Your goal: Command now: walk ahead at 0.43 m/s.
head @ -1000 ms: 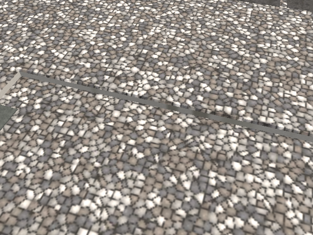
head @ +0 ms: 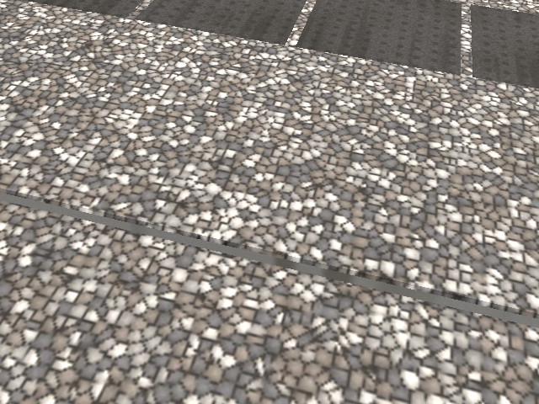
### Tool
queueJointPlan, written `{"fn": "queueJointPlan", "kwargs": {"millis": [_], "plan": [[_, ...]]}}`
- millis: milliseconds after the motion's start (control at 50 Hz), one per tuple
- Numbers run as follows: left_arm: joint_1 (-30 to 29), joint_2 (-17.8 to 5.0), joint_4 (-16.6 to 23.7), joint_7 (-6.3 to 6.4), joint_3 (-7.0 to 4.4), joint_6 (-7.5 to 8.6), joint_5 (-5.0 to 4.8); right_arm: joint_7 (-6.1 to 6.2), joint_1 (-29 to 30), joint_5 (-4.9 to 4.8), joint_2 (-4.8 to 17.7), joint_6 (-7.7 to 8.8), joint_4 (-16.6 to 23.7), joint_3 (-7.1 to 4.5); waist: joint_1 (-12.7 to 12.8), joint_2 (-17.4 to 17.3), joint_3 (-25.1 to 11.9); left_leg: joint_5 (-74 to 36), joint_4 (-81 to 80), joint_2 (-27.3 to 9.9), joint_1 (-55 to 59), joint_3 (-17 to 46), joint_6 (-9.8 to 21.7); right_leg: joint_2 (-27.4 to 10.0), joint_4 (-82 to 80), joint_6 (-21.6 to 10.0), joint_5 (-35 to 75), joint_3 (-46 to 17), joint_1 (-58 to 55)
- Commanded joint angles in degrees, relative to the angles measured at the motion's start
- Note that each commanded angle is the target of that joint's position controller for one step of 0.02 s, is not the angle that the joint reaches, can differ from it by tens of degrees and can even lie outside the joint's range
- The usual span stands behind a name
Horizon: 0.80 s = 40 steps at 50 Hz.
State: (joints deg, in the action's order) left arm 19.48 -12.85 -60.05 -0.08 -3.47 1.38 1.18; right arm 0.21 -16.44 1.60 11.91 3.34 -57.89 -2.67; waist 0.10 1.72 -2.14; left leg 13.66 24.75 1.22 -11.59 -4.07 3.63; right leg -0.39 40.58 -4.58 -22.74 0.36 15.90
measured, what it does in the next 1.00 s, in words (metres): walks ahead: right foot, then left foot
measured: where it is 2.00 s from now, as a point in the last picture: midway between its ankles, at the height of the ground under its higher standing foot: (338, 275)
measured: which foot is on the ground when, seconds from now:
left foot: down 0.00-0.44, up 0.46-0.92, down 0.94-1.00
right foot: up 0.00-0.40, down 0.42-0.94, up 0.96-1.00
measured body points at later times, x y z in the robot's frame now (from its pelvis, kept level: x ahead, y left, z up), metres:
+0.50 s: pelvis +0.25 -0.02 -0.02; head +0.28 -0.03 +0.43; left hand +0.39 +0.22 -0.14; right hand +0.18 -0.25 -0.17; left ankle +0.06 +0.09 -0.65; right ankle +0.33 -0.08 -0.74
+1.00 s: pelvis +0.52 +0.01 -0.02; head +0.56 +0.01 +0.43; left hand +0.54 +0.27 -0.16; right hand +0.69 -0.26 -0.11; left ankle +0.64 +0.08 -0.74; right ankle +0.35 -0.07 -0.70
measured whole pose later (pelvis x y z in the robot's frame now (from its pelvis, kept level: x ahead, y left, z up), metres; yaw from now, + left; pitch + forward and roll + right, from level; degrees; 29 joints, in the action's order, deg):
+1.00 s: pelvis +0.52 +0.01 -0.02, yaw -13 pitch +1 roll -1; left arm 23.3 -13.7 -56.4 0.4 -4.1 3.4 -0.1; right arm 0.1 -0.4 2.6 12.1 5.3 -46.1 -2.0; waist 4.9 0.5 3.0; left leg 6.9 31.4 -0.5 -25.0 -2.4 1.9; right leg 4.9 47.3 -4.9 -27.7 -5.6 8.7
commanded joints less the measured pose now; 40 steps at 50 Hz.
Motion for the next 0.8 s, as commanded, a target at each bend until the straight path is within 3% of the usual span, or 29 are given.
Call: {"fn": "queueJointPlan", "kwargs": {"millis": [20, 60, 100, 200, 300, 360, 380, 400, 420, 440, 460, 480, 500, 520, 540, 560, 620, 700, 800], "plan": [[-7.5, -4.3, 6.3, -1.61, -0.66, 1.96, 0.60, 0.14, -7.2, -0.30, 8.0, 0.61, -0.2, -1.48, -1.1, -7.2, 10.7, 26.3, -21.3, -19.3, 10.1, 29.6, 6.8, -2.9, 15.4, -1.3, 4.1, -2.3, 27.7], [-6.5, -3.8, 5.0, -2.27, -0.72, 2.10, 0.98, 0.30, -5.9, -0.84, 6.0, 1.74, 0.4, -0.90, 0.1, -6.6, 8.7, 12.1, -21.7, -15.1, 10.7, 20.7, 5.2, -4.0, 15.6, 0.4, 9.8, -0.7, 25.1], [-8.2, -2.8, 5.3, -2.40, -0.58, 1.61, 1.07, 0.41, -9.0, -0.78, 4.8, 2.45, -1.0, -0.47, -0.2, -6.3, 7.7, 0.3, -20.3, -13.2, 12.1, 15.6, 5.3, -4.0, 16.2, 1.5, 13.1, 0.7, 25.8], [-19.0, -1.4, 9.3, -2.17, 0.22, 0.91, 0.69, 0.56, -14.0, -0.68, 3.7, 2.76, -2.9, 0.26, -2.2, -6.3, 9.1, -18.7, -18.3, -11.8, 12.6, 10.0, 6.6, -3.4, 8.3, 3.8, 17.5, 3.7, 27.6], [-25.9, -1.2, 12.5, -2.03, 1.15, 1.09, 0.04, 0.94, -16.0, -0.44, 4.6, 2.82, -4.2, 0.29, -3.3, -7.6, 10.0, -29.6, -16.9, -12.4, 14.2, 7.2, 6.7, -1.2, -4.3, 1.5, 19.6, 6.3, 20.5], [-21.2, -2.8, 11.9, -1.23, 0.52, 1.65, -0.06, 1.18, -13.9, -0.32, 5.9, 2.76, -4.4, -0.01, 0.0, -7.8, 7.5, -47.9, -9.7, -13.6, 17.2, 5.4, 5.5, 1.5, -7.8, -2.0, 15.7, 7.1, 11.7], [-15.3, -4.1, 10.2, -0.74, -0.12, 2.01, -0.12, 1.25, -13.1, -0.23, 6.8, 2.62, -4.4, -0.30, 2.5, -7.9, 4.3, -55.1, -2.7, -13.3, 17.9, 4.7, 4.8, 3.2, -8.8, -3.1, 14.2, 7.2, 5.3], [-5.7, -5.2, 7.0, -0.19, -0.92, 2.52, 0.01, 1.21, -12.0, -0.45, 7.2, 2.32, -4.2, -0.47, 6.6, -6.5, -0.6, -55.2, 8.1, -11.8, 15.7, 3.2, 3.8, 4.3, -12.4, -4.5, 16.2, 7.6, -5.7], [3.7, -8.2, 4.5, 0.46, -2.04, 2.98, 1.26, 0.99, -11.7, -0.84, 6.3, 2.26, -3.2, -0.14, 9.8, -4.3, -6.3, -40.3, 22.4, -9.8, 5.0, 2.3, 3.1, -2.8, -12.8, -6.6, 12.4, 0.0, -20.5], [9.1, -14.4, 4.2, 0.59, -3.52, 2.97, 2.63, 0.14, -18.2, -2.73, -0.6, 2.09, -1.8, 1.06, 6.9, 8.6, -15.0, 0.4, 46.4, -0.3, -15.3, -0.2, 0.7, -21.7, -15.9, -14.3, 5.3, -28.6, -37.8], [6.1, -12.8, 4.2, -0.10, -3.30, 2.14, 0.35, 0.03, -16.3, -1.65, 4.0, 1.99, -2.4, -0.35, 6.6, 4.5, -15.3, 14.9, 54.2, 2.5, -21.9, 7.1, 1.7, -23.1, -25.3, -15.8, 0.9, -42.2, -34.4], [-1.9, -10.0, 5.3, -0.19, -2.50, 2.13, -0.64, 0.00, -10.1, -1.04, 5.0, 1.82, -0.3, -0.89, 3.4, 2.1, -4.2, 9.0, 54.0, -1.9, -25.8, 7.6, 2.2, -20.8, -26.6, -13.5, -2.8, -31.8, -24.8], [-5.8, -6.0, 5.9, -0.49, -1.42, 2.59, -0.80, -0.29, -6.0, -0.53, 4.7, 2.26, 0.9, -0.80, 2.3, -0.4, 1.3, 4.2, 50.2, -4.1, -24.6, 7.0, 2.2, -18.0, -29.0, -11.9, 1.8, -25.4, -16.0], [-6.9, -4.1, 5.4, -0.48, -0.82, 3.03, -0.69, -0.43, -5.0, -0.08, 3.7, 2.09, 1.0, -0.88, 0.5, -0.5, 4.0, 2.3, 46.7, -5.8, -21.9, 6.7, 1.8, -15.0, -30.2, -10.2, 7.5, -20.4, -10.4], [-6.5, -2.4, 4.5, -0.28, -0.20, 3.33, -0.90, -0.64, -5.8, 0.82, 2.8, 1.41, 1.0, -0.76, -1.3, 0.3, 4.8, 1.7, 43.6, -6.7, -18.5, 6.5, 1.0, -12.4, -31.0, -9.0, 12.3, -16.5, -6.2], [-5.3, -1.9, 3.7, -0.16, 0.08, 3.68, -0.81, -0.93, -6.4, 1.10, 1.7, 0.78, 0.9, -0.63, -2.1, 0.7, 4.4, 1.6, 41.6, -6.9, -16.5, 6.1, 0.2, -11.2, -31.2, -8.8, 15.8, -14.4, -4.6], [-1.5, -4.9, 2.7, 0.20, -0.40, 4.34, -0.91, -1.28, -2.0, 1.18, 1.8, -0.32, 3.4, -0.61, -2.6, 0.4, 5.4, -0.6, 35.2, -7.2, -18.6, 4.2, -2.4, -9.6, -32.4, -10.0, 20.9, -11.7, -3.1], [2.5, -5.6, 2.8, 0.14, -0.52, 3.90, -0.94, -1.30, 10.0, 0.41, 3.0, -0.65, 8.1, -0.52, 0.3, 1.0, 7.8, -8.8, 22.0, -7.0, -23.3, 3.3, -5.3, -8.1, -33.7, -9.4, 20.8, -11.7, -4.9], [7.8, -6.5, 2.7, 0.27, -0.95, 3.50, -0.54, -1.32, 19.7, -0.33, 3.4, -0.37, 12.2, -0.09, 4.0, 1.7, 6.4, -12.9, 12.7, -4.6, -23.7, 3.2, -6.0, -8.0, -29.1, -8.6, 28.9, -12.8, -12.3]]}}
